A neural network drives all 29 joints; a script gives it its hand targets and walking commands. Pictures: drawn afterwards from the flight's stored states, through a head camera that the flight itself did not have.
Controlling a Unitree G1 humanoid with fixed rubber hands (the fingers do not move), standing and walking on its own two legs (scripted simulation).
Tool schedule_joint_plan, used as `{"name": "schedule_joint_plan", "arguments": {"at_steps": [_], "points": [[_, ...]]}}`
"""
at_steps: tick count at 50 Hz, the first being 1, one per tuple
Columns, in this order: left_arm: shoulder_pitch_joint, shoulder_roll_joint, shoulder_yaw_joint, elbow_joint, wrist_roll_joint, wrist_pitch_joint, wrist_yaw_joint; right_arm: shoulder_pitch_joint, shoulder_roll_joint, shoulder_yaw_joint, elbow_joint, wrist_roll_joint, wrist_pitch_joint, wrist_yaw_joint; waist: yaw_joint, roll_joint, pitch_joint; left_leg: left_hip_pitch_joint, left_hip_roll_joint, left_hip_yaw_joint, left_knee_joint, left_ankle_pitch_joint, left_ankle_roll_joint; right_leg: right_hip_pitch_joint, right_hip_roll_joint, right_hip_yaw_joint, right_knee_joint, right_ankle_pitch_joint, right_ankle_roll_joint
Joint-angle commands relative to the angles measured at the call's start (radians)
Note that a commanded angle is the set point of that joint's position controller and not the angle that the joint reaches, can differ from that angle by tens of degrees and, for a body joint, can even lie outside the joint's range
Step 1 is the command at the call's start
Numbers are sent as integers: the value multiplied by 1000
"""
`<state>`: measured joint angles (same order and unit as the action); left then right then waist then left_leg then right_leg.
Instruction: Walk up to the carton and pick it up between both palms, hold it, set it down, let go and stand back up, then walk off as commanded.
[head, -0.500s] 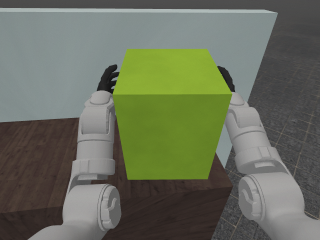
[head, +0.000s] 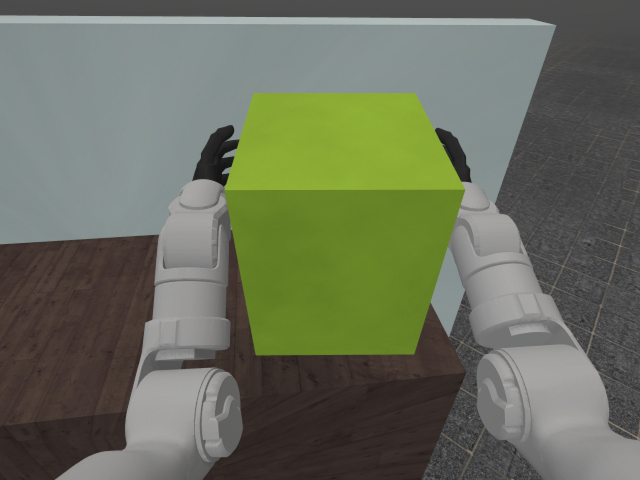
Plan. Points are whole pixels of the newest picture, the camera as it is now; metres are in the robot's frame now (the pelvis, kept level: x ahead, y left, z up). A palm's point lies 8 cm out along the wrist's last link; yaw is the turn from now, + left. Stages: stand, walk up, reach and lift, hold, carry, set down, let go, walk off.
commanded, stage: set down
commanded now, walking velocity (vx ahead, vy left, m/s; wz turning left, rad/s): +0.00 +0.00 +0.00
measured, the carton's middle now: (334, 225) +0.36 +0.00 +0.20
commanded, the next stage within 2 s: none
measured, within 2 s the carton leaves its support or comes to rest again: neither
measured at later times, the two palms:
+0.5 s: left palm (224, 196) +0.40 +0.15 +0.22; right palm (438, 204) +0.42 -0.15 +0.20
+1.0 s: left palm (212, 217) +0.38 +0.16 +0.20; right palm (421, 216) +0.43 -0.13 +0.17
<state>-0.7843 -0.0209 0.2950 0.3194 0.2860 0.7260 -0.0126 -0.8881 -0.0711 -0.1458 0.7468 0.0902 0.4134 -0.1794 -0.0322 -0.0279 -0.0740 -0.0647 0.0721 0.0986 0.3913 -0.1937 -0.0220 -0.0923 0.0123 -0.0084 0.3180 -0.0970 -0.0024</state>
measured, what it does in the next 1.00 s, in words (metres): stands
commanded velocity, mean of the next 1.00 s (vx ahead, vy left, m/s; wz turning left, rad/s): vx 0.00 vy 0.00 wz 0.00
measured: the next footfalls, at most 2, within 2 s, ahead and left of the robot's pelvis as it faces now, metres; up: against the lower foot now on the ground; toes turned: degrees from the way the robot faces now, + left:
none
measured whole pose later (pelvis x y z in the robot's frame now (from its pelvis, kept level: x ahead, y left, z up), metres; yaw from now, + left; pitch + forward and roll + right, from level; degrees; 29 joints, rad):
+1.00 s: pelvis +0.02 -0.01 +0.00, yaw +0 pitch -6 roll +0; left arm -0.68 -0.15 0.34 0.23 0.36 0.57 0.02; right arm -0.81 -0.08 -0.11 0.87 0.09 0.08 -0.11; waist 0.04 -0.03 0.02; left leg -0.03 0.07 0.10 0.33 -0.19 -0.03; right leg -0.08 0.01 -0.01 0.31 -0.13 -0.01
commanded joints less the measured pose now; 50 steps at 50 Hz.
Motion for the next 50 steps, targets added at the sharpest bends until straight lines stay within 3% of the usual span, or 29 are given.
{"name": "schedule_joint_plan", "arguments": {"at_steps": [1,5,9,16,21,25,28,38,43,50], "points": [[-767,-518,-289,-68,-74,-99,-142,-867,565,229,-287,78,-204,161,-18,35,-287,1,-114,-59,-144,24,26,207,27,-71,-53,-80,35],[-640,-473,-193,26,25,-127,-151,-777,528,156,-165,-4,-274,192,32,30,-186,-37,-97,-51,-193,-70,45,202,27,-86,-54,-151,36],[-565,-456,-186,33,45,-137,-157,-758,492,159,-199,-21,-331,197,42,6,-179,-22,-98,-45,-191,-34,45,211,33,-95,-61,-130,38],[-502,-468,-228,-32,14,-162,-122,-737,478,253,-259,21,-386,187,68,-5,-274,88,-98,-32,-126,174,23,208,44,-98,-65,-23,30],[-428,-480,-259,-108,2,-165,-103,-694,463,337,-306,73,-401,174,87,2,-336,163,-97,-31,-71,389,-1,240,52,-98,-56,128,29],[-400,-499,-315,-205,-25,-180,-82,-682,457,406,-374,118,-419,163,94,22,-408,227,-94,-40,-22,569,-29,264,63,-98,-42,254,24],[-404,-510,-357,-257,-44,-190,-65,-670,445,427,-402,129,-427,162,92,32,-431,249,-90,-47,-4,621,-42,257,67,-100,-38,276,18],[-409,-510,-328,-197,-21,-191,-50,-632,385,311,-255,48,-425,204,94,37,-325,209,-74,-41,-50,446,-35,159,59,-112,-66,75,-4],[-399,-502,-275,-116,5,-189,-46,-632,360,234,-178,0,-430,239,115,35,-255,146,-66,-36,-94,305,-23,116,53,-114,-76,-33,-16],[-400,-494,-245,-65,8,-196,-32,-669,345,184,-155,-37,-451,273,137,24,-262,93,-60,-36,-119,210,-10,94,50,-114,-67,-71,-19]]}}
